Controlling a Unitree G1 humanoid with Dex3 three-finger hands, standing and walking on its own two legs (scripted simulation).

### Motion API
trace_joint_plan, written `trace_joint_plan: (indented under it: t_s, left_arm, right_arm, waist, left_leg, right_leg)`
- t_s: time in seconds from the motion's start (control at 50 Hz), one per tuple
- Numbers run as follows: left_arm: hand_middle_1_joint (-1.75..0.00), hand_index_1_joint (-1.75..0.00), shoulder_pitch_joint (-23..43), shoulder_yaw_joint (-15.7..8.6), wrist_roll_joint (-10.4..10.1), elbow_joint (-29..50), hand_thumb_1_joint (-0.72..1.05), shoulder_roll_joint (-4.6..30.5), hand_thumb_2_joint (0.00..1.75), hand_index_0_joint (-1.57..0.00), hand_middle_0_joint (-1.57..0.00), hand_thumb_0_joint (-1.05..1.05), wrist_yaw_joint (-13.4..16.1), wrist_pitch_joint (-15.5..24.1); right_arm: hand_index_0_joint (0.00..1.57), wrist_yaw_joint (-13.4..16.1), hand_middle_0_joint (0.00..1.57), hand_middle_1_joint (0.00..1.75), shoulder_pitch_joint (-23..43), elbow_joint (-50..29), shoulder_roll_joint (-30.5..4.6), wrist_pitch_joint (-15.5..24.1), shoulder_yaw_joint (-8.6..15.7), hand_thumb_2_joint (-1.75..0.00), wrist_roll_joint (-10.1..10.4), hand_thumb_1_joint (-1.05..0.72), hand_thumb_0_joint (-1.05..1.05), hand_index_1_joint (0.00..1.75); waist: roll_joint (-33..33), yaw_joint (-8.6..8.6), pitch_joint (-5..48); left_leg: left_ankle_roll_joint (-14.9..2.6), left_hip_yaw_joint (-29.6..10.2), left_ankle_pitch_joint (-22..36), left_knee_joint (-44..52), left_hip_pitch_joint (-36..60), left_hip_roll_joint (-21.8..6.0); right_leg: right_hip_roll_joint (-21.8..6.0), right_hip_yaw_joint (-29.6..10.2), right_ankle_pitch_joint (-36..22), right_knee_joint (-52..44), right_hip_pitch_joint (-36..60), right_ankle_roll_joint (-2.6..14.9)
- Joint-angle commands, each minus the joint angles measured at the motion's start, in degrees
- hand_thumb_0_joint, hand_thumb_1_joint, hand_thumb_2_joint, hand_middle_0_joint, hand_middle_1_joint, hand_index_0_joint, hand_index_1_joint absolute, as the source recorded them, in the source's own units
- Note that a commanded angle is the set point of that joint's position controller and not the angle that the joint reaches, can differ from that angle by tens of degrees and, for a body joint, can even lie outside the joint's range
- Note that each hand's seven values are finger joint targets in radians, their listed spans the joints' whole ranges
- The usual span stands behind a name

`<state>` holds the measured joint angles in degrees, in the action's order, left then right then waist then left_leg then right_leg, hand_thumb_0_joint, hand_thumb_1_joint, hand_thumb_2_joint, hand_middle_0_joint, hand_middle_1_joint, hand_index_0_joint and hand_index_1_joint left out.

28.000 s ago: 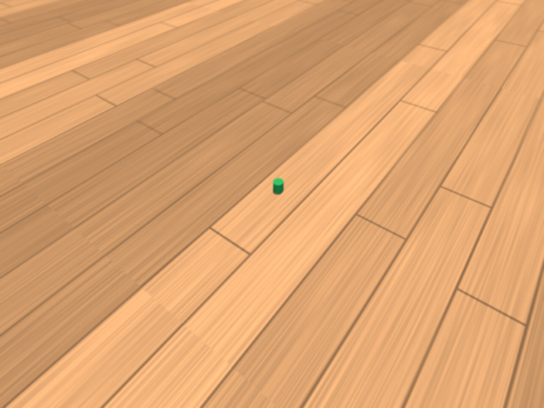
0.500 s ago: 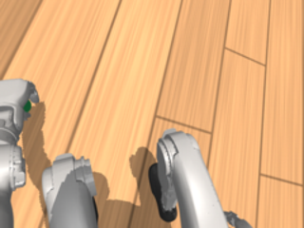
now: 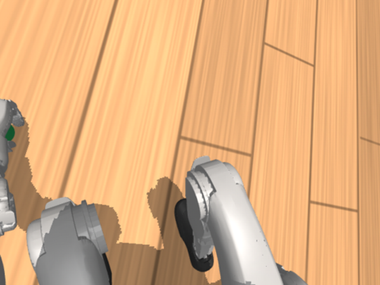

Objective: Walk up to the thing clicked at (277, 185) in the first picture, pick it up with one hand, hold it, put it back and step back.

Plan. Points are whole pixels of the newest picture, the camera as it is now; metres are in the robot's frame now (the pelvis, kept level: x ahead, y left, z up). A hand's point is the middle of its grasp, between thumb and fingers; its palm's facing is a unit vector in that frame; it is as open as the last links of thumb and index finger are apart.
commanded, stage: rest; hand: left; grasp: from above
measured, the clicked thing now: out of the picture +0.47 +0.29 -0.24
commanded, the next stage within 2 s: open in 1.04 s
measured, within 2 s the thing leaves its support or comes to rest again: rests again in 0.82 s
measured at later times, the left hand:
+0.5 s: hand (1, 137) +0.45 +0.28 -0.24, palm faces -0.45 -0.14 -0.88, open 6.5 cm
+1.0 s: hand (1, 139) +0.45 +0.28 -0.26, palm faces -0.47 -0.14 -0.87, open 6.6 cm
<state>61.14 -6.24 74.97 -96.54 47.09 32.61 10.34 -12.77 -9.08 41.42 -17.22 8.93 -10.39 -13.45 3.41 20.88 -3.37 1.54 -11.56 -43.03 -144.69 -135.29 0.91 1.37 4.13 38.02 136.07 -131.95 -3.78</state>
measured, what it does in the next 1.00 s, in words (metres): stands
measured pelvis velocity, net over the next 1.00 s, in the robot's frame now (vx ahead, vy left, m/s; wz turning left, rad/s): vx -0.01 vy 0.01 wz -0.05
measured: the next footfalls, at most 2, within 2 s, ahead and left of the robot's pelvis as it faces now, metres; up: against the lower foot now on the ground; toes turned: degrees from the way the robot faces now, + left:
none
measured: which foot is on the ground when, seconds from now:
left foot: down 0.00-1.00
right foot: down 0.00-1.00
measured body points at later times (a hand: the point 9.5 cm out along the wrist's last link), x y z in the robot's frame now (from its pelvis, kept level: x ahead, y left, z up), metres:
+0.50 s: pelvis +0.00 +0.01 +0.00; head +0.27 +0.11 +0.34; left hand +0.47 +0.28 -0.19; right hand +0.03 -0.26 -0.06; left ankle +0.05 +0.13 -0.27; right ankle +0.11 -0.13 -0.27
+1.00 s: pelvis -0.01 +0.01 -0.01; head +0.27 +0.12 +0.33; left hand +0.47 +0.29 -0.21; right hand +0.02 -0.25 -0.06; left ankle +0.05 +0.13 -0.27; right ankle +0.11 -0.13 -0.27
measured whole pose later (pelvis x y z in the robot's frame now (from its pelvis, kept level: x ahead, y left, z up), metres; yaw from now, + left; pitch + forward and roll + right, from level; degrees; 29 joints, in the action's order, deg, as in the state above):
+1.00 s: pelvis -0.01 +0.01 -0.01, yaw -3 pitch +29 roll -14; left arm 63.6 -6.4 75.4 -104.1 55.7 36.6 11.5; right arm -16.1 -7.0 39.1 -20.0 14.0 -16.3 -15.9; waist 7.0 23.8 -8.9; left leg 0.3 -14.3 -42.5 -147.2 -134.7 0.6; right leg 2.5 6.5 36.3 135.3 -129.5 -4.5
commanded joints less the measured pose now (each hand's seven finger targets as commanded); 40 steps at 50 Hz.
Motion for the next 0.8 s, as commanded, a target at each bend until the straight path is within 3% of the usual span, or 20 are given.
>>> trace_joint_plan:
  t_s: [0.0, 0.02, 0.04, 0.06, 0.1, 0.14, 0.16, 0.2, 0.24, 0.28, 0.3, 0.32, 0.34, 0.36, 0.52, 0.54, 0.62, 0.68, 0.76, 0.78]
  left_arm:
    - [-0.65, -0.60, 16.70, -1.94, -1.01, 8.06, 0.64, 13.82, 0.57, -1.00, -0.95, 0.00, 3.50, 0.25]
    - [-0.64, -0.59, 15.49, -0.69, -0.96, 4.58, 0.67, 11.97, 0.55, -1.02, -0.97, 0.00, 3.62, -0.06]
    - [-0.65, -0.60, 16.24, -2.74, -1.03, 6.06, 0.66, 14.04, 0.56, -1.01, -0.96, 0.00, 3.99, 0.14]
    - [-0.65, -0.60, 15.80, -0.41, -0.60, 4.29, 0.65, 11.59, 0.56, -1.00, -0.95, 0.00, 3.66, -0.10]
    - [-0.64, -0.59, 17.75, -1.25, -0.76, 5.02, 0.65, 13.58, 0.55, -1.00, -0.96, 0.00, 3.71, 0.27]
    - [-0.63, -0.58, 17.16, -0.73, -0.96, 3.81, 0.65, 12.63, 0.55, -1.00, -0.96, 0.00, 3.45, 0.19]
    - [-0.63, -0.58, 15.78, -2.43, -1.16, 5.15, 0.66, 14.90, 0.54, -1.01, -0.97, 0.00, 3.80, 0.36]
    - [-0.64, -0.59, 15.97, -2.63, -0.68, 3.08, 0.70, 14.85, 0.52, -1.03, -0.98, 0.00, 3.81, 0.64]
    - [-0.65, -0.60, 15.47, -2.37, -0.58, 2.65, 0.68, 14.71, 0.54, -1.02, -0.97, 0.00, 3.90, 0.77]
    - [-0.66, -0.61, 18.11, 0.32, -0.99, 3.00, 0.67, 12.60, 0.53, -1.01, -0.96, 0.00, 3.59, 1.20]
    - [-0.67, -0.62, 18.27, 0.01, -0.71, 4.22, 0.66, 14.28, 0.55, -1.00, -0.95, 0.00, 3.93, 1.50]
    - [-0.67, -0.61, 18.64, 0.47, -0.83, 3.16, 0.67, 13.79, 0.55, -1.01, -0.96, 0.00, 3.87, 1.52]
    - [-0.66, -0.60, 18.09, -0.83, -0.84, 3.63, 0.68, 15.86, 0.54, -1.02, -0.97, 0.00, 4.25, 1.68]
    - [-0.65, -0.60, 16.92, 0.11, -0.52, 2.66, 0.68, 14.78, 0.55, -1.02, -0.98, 0.00, 4.38, 1.69]
    - [-0.66, -0.60, 17.48, -1.53, 0.81, 0.23, 0.68, 16.48, 0.54, -1.01, -0.96, 0.00, 6.41, 1.20]
    - [-0.66, -0.61, 18.21, 1.37, 0.68, 0.07, 0.67, 13.66, 0.53, -1.01, -0.96, 0.00, 6.30, 1.09]
    - [-0.65, -0.60, 18.63, -1.00, 0.16, 0.72, 0.65, 17.84, 0.53, -1.00, -0.95, 0.00, 6.83, 0.73]
    - [-0.68, -0.62, 17.63, -0.43, 0.34, -1.82, 0.67, 16.45, 0.52, -1.00, -0.95, 0.00, 6.81, 0.24]
    - [-0.69, -0.63, 17.46, -0.90, -0.35, -1.69, 0.62, 18.09, 0.55, -0.97, -0.92, 0.00, 6.60, 0.30]
    - [-0.69, -0.63, 17.85, -1.14, -0.29, -2.10, 0.62, 18.45, 0.53, -0.97, -0.91, 0.00, 6.48, 0.41]
  right_arm:
    - [0.20, -0.09, 0.20, 0.30, -11.93, 0.71, -17.44, 0.38, 5.21, -0.90, -0.01, -0.90, 0.00, 0.30]
    - [0.20, -0.39, 0.20, 0.30, -11.73, 0.86, -17.20, 0.61, 4.87, -0.90, -0.31, -0.90, 0.00, 0.30]
    - [0.20, -0.43, 0.20, 0.30, -11.82, 0.28, -17.97, 0.72, 5.19, -0.90, -0.63, -0.90, 0.00, 0.30]
    - [0.20, -0.61, 0.20, 0.30, -11.60, 0.78, -17.50, 0.82, 4.93, -0.90, -0.42, -0.90, 0.00, 0.30]
    - [0.20, -0.86, 0.20, 0.30, -11.36, -0.06, -18.36, 1.19, 4.70, -0.90, -0.73, -0.91, 0.00, 0.30]
    - [0.20, -1.13, 0.20, 0.30, -11.43, 0.14, -18.44, 1.59, 4.59, -0.90, -0.68, -0.91, 0.00, 0.30]
    - [0.20, -0.97, 0.20, 0.30, -11.60, 0.34, -18.83, 1.46, 4.93, -0.90, -0.72, -0.91, 0.00, 0.30]
    - [0.20, -1.15, 0.20, 0.30, -12.14, 0.38, -19.26, 1.63, 4.61, -0.90, -1.17, -0.91, 0.00, 0.30]
    - [0.20, -1.26, 0.20, 0.30, -11.49, 0.50, -18.79, 1.40, 4.42, -0.90, -1.18, -0.91, 0.00, 0.30]
    - [0.20, -1.51, 0.20, 0.30, -10.12, -0.04, -18.46, 1.90, 3.84, -0.90, -1.30, -0.91, 0.00, 0.30]
    - [0.20, -1.38, 0.20, 0.30, -9.91, -0.05, -18.98, 1.91, 3.74, -0.90, -1.17, -0.91, 0.00, 0.30]
    - [0.20, -1.52, 0.20, 0.30, -9.82, -0.26, -19.05, 2.25, 3.52, -0.90, -1.20, -0.91, 0.00, 0.30]
    - [0.20, -1.40, 0.20, 0.30, -10.04, 0.03, -19.86, 2.40, 3.65, -0.90, -1.13, -0.91, 0.00, 0.30]
    - [0.20, -1.46, 0.20, 0.30, -9.73, -0.35, -19.66, 2.52, 3.45, -0.90, -1.09, -0.91, 0.00, 0.30]
    - [0.20, -2.30, 0.20, 0.30, -9.76, -0.44, -20.56, 3.17, 2.70, -0.90, -1.75, -0.91, 0.00, 0.30]
    - [0.20, -2.53, 0.20, 0.30, -8.81, -0.69, -19.75, 3.37, 2.10, -0.90, -1.78, -0.91, 0.00, 0.30]
    - [0.20, -2.82, 0.20, 0.30, -8.65, -0.76, -21.43, 4.18, 2.02, -0.90, -1.73, -0.91, 0.00, 0.30]
    - [0.20, -3.24, 0.20, 0.30, -8.57, -1.26, -21.27, 4.62, 1.43, -0.90, -2.19, -0.91, 0.00, 0.30]
    - [0.20, -3.16, 0.20, 0.30, -8.14, -1.13, -21.68, 4.65, 1.25, -0.90, -1.66, -0.91, 0.00, 0.30]
    - [0.20, -3.26, 0.20, 0.30, -8.83, -1.24, -21.52, 4.95, 0.84, -0.90, -2.03, -0.91, 0.00, 0.30]
  waist:
    - [-26.80, 0.29, 40.81]
    - [-26.23, 1.55, 38.18]
    - [-25.54, 1.53, 38.53]
    - [-25.72, 1.59, 37.11]
    - [-24.18, 2.78, 37.13]
    - [-24.75, 2.84, 35.76]
    - [-25.77, 1.58, 38.20]
    - [-24.93, 3.30, 36.14]
    - [-25.00, 2.78, 36.94]
    - [-24.22, 3.83, 35.60]
    - [-25.55, 3.15, 36.68]
    - [-25.27, 4.09, 34.72]
    - [-25.88, 3.36, 35.01]
    - [-25.84, 3.09, 34.99]
    - [-26.86, 4.52, 32.52]
    - [-27.63, 4.65, 32.40]
    - [-27.46, 4.40, 33.65]
    - [-26.76, 5.34, 31.69]
    - [-26.73, 4.88, 31.37]
    - [-26.32, 5.83, 30.66]
  left_leg:
    - [-2.00, 7.27, 17.60, 15.07, 30.20, -0.55]
    - [-2.09, 7.20, 16.26, 14.58, 29.04, -0.60]
    - [-2.09, 6.96, 16.67, 15.20, 28.80, -0.57]
    - [-2.05, 7.09, 15.77, 14.79, 28.71, -0.57]
    - [-2.52, 6.87, 15.75, 13.91, 27.23, -0.71]
    - [-2.23, 6.67, 15.81, 14.11, 28.13, -0.68]
    - [-2.05, 6.37, 17.29, 14.78, 29.82, -0.81]
    - [-2.08, 6.30, 16.78, 13.90, 28.63, -0.85]
    - [-2.05, 6.15, 16.16, 14.33, 28.49, -0.84]
    - [-2.44, 6.15, 14.22, 13.38, 27.59, -0.98]
    - [-2.27, 5.93, 13.99, 14.27, 28.14, -0.95]
    - [-2.29, 5.96, 13.28, 13.55, 27.96, -0.97]
    - [-2.07, 5.67, 13.89, 14.20, 28.84, -1.06]
    - [-1.99, 5.67, 14.33, 14.19, 28.94, -1.05]
    - [-1.54, 4.63, 15.58, 14.72, 29.58, -1.40]
    - [-1.52, 4.67, 14.67, 14.80, 29.69, -1.39]
    - [-1.51, 3.99, 15.33, 14.72, 30.40, -1.60]
    - [-1.50, 3.88, 15.29, 14.36, 29.43, -1.69]
    - [-1.62, 3.77, 14.23, 14.47, 28.39, -1.72]
    - [-1.87, 3.99, 14.07, 13.71, 27.96, -1.68]
  right_leg:
    - [1.77, 8.34, -17.15, -10.47, 23.18, 5.29]
    - [1.91, 8.54, -16.38, -10.11, 22.14, 5.31]
    - [1.85, 8.85, -16.66, -10.41, 22.80, 5.12]
    - [1.87, 8.71, -15.88, -10.31, 21.42, 5.31]
    - [2.03, 8.78, -16.53, -10.70, 23.28, 4.95]
    - [1.83, 9.00, -16.18, -10.33, 22.11, 5.07]
    - [1.99, 9.20, -17.06, -10.58, 23.62, 5.05]
    - [1.94, 9.42, -16.83, -10.58, 23.61, 4.94]
    - [2.11, 9.44, -16.56, -10.41, 24.14, 4.97]
    - [2.25, 9.40, -15.58, -10.99, 23.59, 4.78]
    - [2.38, 9.48, -15.04, -11.01, 23.78, 4.99]
    - [2.20, 9.67, -14.59, -10.66, 22.37, 4.92]
    - [2.15, 9.98, -14.62, -10.59, 22.15, 4.95]
    - [2.37, 9.96, -14.84, -10.50, 22.38, 5.05]
    - [2.22, 10.67, -16.19, -9.84, 21.29, 4.84]
    - [2.67, 10.57, -15.45, -9.74, 21.04, 5.05]
    - [2.53, 10.72, -16.25, -9.65, 22.16, 4.84]
    - [2.50, 11.05, -16.32, -9.53, 21.63, 4.67]
    - [2.76, 10.79, -15.45, -9.83, 22.49, 4.82]
    - [2.59, 10.92, -15.53, -9.97, 22.71, 4.58]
